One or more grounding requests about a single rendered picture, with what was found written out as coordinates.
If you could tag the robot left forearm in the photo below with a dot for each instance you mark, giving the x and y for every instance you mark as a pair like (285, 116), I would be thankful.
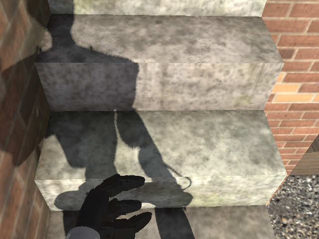
(83, 232)

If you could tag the robot left hand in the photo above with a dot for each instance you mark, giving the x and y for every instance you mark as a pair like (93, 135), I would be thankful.
(100, 214)

